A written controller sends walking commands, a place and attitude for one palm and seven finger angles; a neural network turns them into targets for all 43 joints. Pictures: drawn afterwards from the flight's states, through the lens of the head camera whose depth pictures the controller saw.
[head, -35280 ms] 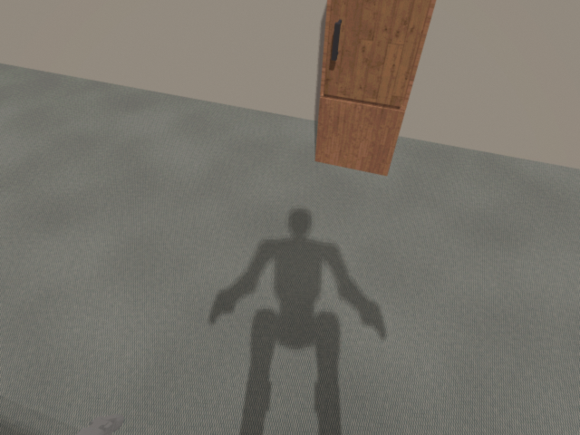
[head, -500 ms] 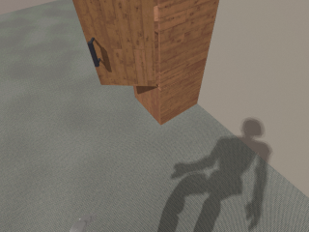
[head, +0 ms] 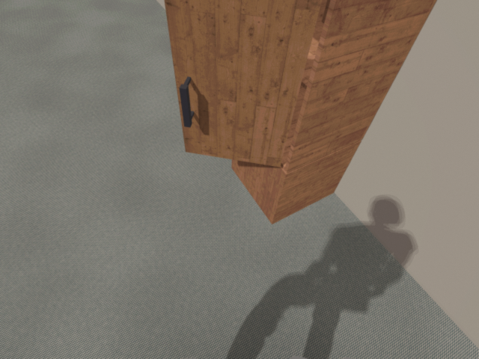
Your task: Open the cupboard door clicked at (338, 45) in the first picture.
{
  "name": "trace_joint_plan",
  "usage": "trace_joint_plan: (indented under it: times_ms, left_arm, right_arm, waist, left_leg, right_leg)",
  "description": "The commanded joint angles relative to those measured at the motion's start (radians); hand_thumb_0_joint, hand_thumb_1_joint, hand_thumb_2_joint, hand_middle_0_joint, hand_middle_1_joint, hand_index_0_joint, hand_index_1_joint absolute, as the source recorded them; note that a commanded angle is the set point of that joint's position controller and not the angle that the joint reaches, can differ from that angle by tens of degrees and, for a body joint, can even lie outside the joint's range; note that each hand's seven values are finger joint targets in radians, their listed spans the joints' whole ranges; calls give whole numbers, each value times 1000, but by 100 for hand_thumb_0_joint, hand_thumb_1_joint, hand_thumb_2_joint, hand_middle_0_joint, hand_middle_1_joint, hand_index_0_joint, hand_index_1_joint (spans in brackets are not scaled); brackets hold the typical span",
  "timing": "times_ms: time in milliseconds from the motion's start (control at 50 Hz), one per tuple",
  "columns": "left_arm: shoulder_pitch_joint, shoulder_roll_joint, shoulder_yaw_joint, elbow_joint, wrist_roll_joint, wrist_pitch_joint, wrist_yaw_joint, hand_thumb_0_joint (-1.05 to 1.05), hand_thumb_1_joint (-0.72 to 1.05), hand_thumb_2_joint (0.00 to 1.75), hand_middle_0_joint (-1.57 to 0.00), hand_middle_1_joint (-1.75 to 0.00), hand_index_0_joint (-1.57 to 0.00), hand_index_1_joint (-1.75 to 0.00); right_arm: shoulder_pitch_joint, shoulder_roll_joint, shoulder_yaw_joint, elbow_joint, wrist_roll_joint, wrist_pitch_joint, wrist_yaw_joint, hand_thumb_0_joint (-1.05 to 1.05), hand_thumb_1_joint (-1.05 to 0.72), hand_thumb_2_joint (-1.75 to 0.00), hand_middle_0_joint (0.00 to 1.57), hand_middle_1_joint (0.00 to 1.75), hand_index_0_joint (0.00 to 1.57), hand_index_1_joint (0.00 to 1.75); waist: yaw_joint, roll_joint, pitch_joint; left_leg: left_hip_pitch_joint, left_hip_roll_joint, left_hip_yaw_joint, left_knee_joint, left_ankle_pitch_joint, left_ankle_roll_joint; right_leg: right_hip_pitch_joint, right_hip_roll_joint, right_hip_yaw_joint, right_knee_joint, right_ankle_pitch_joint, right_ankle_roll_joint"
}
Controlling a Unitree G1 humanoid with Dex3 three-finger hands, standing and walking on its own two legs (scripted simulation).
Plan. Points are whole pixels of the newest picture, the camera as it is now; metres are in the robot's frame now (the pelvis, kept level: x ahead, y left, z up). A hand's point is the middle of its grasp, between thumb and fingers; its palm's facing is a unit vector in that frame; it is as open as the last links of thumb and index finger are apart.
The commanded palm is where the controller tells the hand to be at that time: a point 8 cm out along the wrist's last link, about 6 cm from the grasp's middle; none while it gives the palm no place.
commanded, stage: take the last steps up to it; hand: left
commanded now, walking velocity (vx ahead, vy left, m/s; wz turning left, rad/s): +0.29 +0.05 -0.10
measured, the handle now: (188, 102) +0.78 +0.24 -0.08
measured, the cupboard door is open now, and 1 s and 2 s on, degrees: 50 50 50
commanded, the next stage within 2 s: come to a stop and stand still in 0.30 s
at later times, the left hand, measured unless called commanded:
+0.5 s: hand (179, 282) +0.27 +0.15 -0.16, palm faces -0.04 -0.98 -0.19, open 7.4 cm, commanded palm none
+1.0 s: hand (155, 301) +0.23 +0.20 -0.17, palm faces -0.04 -0.96 -0.26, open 7.4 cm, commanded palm none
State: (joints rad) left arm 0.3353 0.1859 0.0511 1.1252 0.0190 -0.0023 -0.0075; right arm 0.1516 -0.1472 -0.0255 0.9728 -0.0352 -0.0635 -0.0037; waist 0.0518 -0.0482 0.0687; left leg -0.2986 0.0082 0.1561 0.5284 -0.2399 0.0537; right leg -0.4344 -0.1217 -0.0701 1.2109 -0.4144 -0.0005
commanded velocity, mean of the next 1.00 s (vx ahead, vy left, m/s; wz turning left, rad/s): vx -0.02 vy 0.00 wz -0.03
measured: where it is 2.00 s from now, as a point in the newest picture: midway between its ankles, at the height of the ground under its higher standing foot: outside the picture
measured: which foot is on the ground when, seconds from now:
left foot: down 0.00-0.36, up 0.38-0.64, down 0.66-1.00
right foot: up 0.00-0.34, down 0.36-0.68, up 0.70-0.98, down 1.00-1.00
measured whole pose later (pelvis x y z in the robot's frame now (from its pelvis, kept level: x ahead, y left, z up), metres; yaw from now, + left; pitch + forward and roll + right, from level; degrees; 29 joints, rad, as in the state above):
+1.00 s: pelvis +0.18 -0.01 +0.00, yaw -5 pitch +2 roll +1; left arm 0.23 0.22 0.04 0.99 0.01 0.04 0.02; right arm 0.13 -0.18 -0.04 0.98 -0.02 0.03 -0.03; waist 0.02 0.00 0.06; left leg -0.38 0.06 0.07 0.54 -0.18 -0.02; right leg -0.23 -0.02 -0.03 0.57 -0.35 0.01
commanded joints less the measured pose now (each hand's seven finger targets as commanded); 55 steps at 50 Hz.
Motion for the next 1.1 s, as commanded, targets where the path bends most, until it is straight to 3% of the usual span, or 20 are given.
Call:
trace_joint_plan:
  times_ms: [0, 240, 300, 320, 340, 360, 400, 460, 580, 620, 660, 720, 780, 900, 940, 960, 980, 1020, 1040, 1080]
  left_arm:
    - [-15, 28, 12, -93, 7, -22, -3, 0, 90, 90, -20, -30, -20, -30]
    - [-236, 24, -2, -198, 6, -26, -7, 0, 90, 90, -20, -30, -20, -30]
    - [-58, 80, 16, -144, 8, -41, -3, 0, 90, 90, -20, -30, -20, -30]
    - [72, 162, 38, -108, 12, -52, 6, 0, 90, 90, -20, -30, -20, -30]
    - [153, 243, 52, -87, -2, -52, 10, 0, 90, 90, -20, -30, -20, -30]
    - [116, 226, 47, -99, -11, -51, 21, 0, 90, 90, -20, -30, -20, -30]
    - [-39, 134, 24, -135, -10, -49, 36, 0, 90, 90, -20, -30, -20, -30]
    - [-140, 90, 3, -156, -4, -52, 42, 0, 90, 90, -20, -30, -20, -30]
    - [-128, 137, 27, -142, -4, -12, 48, 0, 90, 90, -20, -30, -20, -30]
    - [-109, 101, 19, -150, -10, 8, 45, 0, 90, 90, -20, -30, -20, -30]
    - [-85, 61, 7, -160, -17, 24, 49, 0, 90, 90, -20, -30, -20, -30]
    - [-98, 81, 16, -149, -9, 48, 44, 0, 90, 90, -20, -30, -20, -30]
    - [-78, 84, 21, -150, -11, 51, 37, 0, 90, 90, -20, -30, -20, -30]
    - [-59, 72, 10, -169, -6, 40, 25, 0, 90, 90, -20, -30, -20, -30]
    - [17, 84, 15, -144, -3, 31, 26, 0, 90, 90, -20, -30, -20, -30]
    - [85, 83, -10, -148, 7, 8, 59, 0, 90, 90, -20, -30, -20, -30]
    - [-12, 154, -5, -208, 22, -2, 66, 0, 90, 90, -20, -30, -20, -30]
    - [-31, 188, 4, -233, 23, -28, 56, 0, 90, 90, -20, -30, -20, -30]
    - [-26, 171, 13, -239, 20, -34, 62, 0, 90, 90, -20, -30, -20, -30]
    - [-17, 139, 6, -238, 17, -38, 73, 0, 90, 90, -20, -30, -20, -30]
  right_arm:
    - [175, -144, -25, 29, 10, -14, -22, 0, -90, -90, 20, 30, 20, 30]
    - [280, -148, -18, 100, -1, -6, -22, 0, -90, -90, 20, 30, 20, 30]
    - [268, -134, -12, 111, 15, 2, -20, 0, -90, -90, 20, 30, 20, 30]
    - [260, -115, -12, 94, 25, 0, -16, 0, -90, -90, 20, 30, 20, 30]
    - [271, -103, -14, 72, 30, 2, -14, 0, -90, -90, 20, 30, 20, 30]
    - [224, -136, -21, 69, 27, 12, -17, 0, -90, -90, 20, 30, 20, 30]
    - [151, -91, -21, 67, 25, 30, -17, 0, -90, -90, 20, 30, 20, 30]
    - [249, -23, 0, 107, 29, 64, -19, 0, -90, -90, 20, 30, 20, 30]
    - [236, -50, -21, 93, 25, 87, -20, 0, -90, -90, 20, 30, 20, 30]
    - [230, -127, -37, 72, 19, 77, -24, 0, -90, -90, 20, 30, 20, 30]
    - [188, -214, -50, 39, 10, 80, -37, 0, -90, -90, 20, 30, 20, 30]
    - [110, -195, -37, 11, 2, 77, -53, 0, -90, -90, 20, 30, 20, 30]
    - [79, -216, -45, -8, 4, 81, -55, 0, -90, -90, 20, 30, 20, 30]
    - [68, -236, -62, -11, 7, 83, -44, 0, -90, -90, 20, 30, 20, 30]
    - [46, -226, -63, -14, 18, 89, -36, 0, -90, -90, 20, 30, 20, 30]
    - [-34, -210, -65, -77, 42, 67, -35, 0, -90, -90, 20, 30, 20, 30]
    - [16, -117, -45, -123, 28, 75, -7, 0, -90, -90, 20, 30, 20, 30]
    - [21, -84, -41, -126, 11, 76, 5, 0, -90, -90, 20, 30, 20, 30]
    - [30, -92, -41, -122, 14, 78, 2, 0, -90, -90, 20, 30, 20, 30]
    - [18, -98, -37, -146, 22, 72, -7, 0, -90, -90, 20, 30, 20, 30]
  waist:
    - [-39, 152, -41]
    - [-67, 112, -19]
    - [19, 42, -88]
    - [62, -90, -161]
    - [68, -230, -204]
    - [63, -97, -157]
    - [-2, -34, -29]
    - [-75, -90, -88]
    - [-75, -58, -119]
    - [-69, 77, -129]
    - [-63, 230, -88]
    - [-58, 284, -32]
    - [-58, 209, -118]
    - [-69, 207, -171]
    - [-35, 148, -174]
    - [23, -64, -123]
    - [-51, -211, -44]
    - [-57, 37, -135]
    - [-59, -101, -165]
    - [-52, -186, -136]
  left_leg:
    - [140, 269, -230, -343, 191, 104]
    - [260, 254, -112, -236, 512, 102]
    - [112, 165, -60, 17, 439, 29]
    - [-99, 73, 1, 228, 188, -23]
    - [-262, -26, 9, 529, -376, -64]
    - [-286, 29, -132, 631, -383, -59]
    - [-259, 84, -168, 588, -253, -76]
    - [-63, 66, -134, 352, -188, -102]
    - [83, 7, -86, 12, 52, -109]
    - [173, 147, -223, -77, 391, -41]
    - [46, 354, -386, -175, 626, 120]
    - [-8, 334, -372, -203, 558, 146]
    - [112, 314, -333, -162, 554, 147]
    - [138, 294, -310, -154, 361, 112]
    - [54, 213, -251, -89, 195, 43]
    - [92, 143, -109, 92, 175, -43]
    - [-147, 16, -78, 259, -151, -59]
    - [-157, 8, -102, 334, -164, -60]
    - [-207, 4, -107, 386, -151, -53]
    - [-225, 20, -124, 380, -170, -43]
  right_leg:
    - [-153, -19, 42, -8, 114, -7]
    - [3, 54, -37, -547, 171, -28]
    - [373, 73, -17, -710, 322, -53]
    - [604, -115, 223, -721, 485, -126]
    - [703, -355, 502, -853, 644, -272]
    - [588, -367, 487, -900, 568, -308]
    - [365, -275, 315, -926, 656, -238]
    - [245, -169, 96, -886, 906, -181]
    - [220, -115, 93, -762, 660, -128]
    - [118, -21, 32, -643, 395, -44]
    - [141, 97, -6, -432, -132, 7]
    - [69, 91, 80, -196, -185, -2]
    - [26, 106, 83, -186, -144, 10]
    - [144, 104, 33, -511, -65, 6]
    - [299, 105, 27, -784, 146, 4]
    - [179, 30, 154, -967, 346, 21]
    - [188, -95, 308, -912, 441, -30]
    - [289, -119, 231, -777, 741, -139]
    - [361, -85, 223, -755, 817, -145]
    - [370, -104, 212, -735, 897, -171]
